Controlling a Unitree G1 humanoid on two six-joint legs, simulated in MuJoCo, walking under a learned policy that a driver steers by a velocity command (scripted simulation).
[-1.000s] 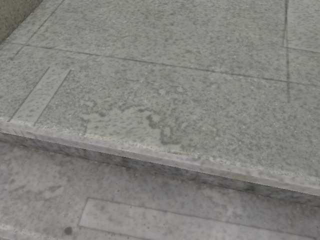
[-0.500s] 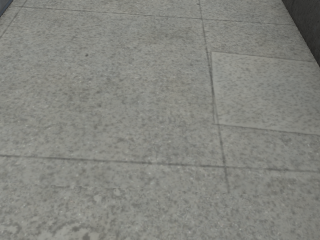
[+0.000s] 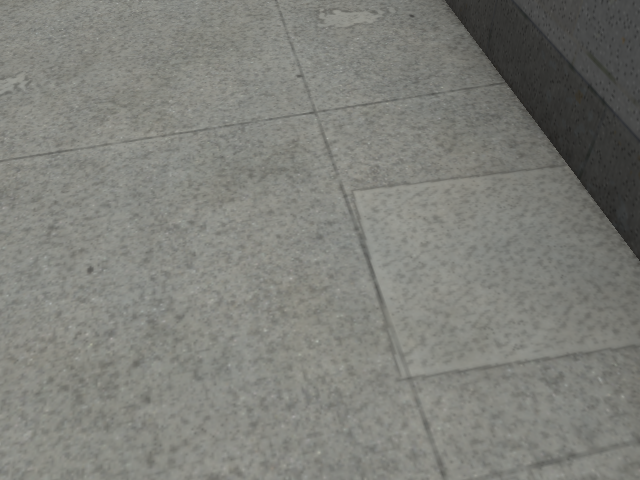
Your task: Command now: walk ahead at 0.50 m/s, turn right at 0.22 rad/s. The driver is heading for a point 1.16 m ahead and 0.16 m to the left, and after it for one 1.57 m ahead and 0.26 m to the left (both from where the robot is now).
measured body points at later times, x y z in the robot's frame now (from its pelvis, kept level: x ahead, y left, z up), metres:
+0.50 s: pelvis +0.31 -0.04 +0.08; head +0.33 -0.05 +0.53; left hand +0.44 +0.21 -0.02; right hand +0.37 -0.30 -0.05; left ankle +0.21 +0.10 -0.55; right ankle +0.34 -0.12 -0.65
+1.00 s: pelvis +0.60 +0.03 +0.07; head +0.62 +0.05 +0.52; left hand +0.62 +0.30 -0.05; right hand +0.77 -0.20 -0.04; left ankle +0.64 +0.09 -0.65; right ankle +0.52 -0.13 -0.54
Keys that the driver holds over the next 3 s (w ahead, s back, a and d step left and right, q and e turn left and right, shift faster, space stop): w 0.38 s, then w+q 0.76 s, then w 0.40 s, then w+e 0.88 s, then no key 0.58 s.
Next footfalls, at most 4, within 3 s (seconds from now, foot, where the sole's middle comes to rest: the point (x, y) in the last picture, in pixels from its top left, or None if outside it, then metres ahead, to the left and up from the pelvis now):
0.36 right None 0.38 -0.12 -0.69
0.88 left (302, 386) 0.68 0.10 -0.69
1.42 right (318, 257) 1.04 0.07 -0.69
1.94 left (213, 212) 1.21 0.35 -0.69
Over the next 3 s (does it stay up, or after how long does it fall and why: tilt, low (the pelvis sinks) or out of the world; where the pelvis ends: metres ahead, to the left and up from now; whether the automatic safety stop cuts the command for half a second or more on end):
stays up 1.51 0.23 0.08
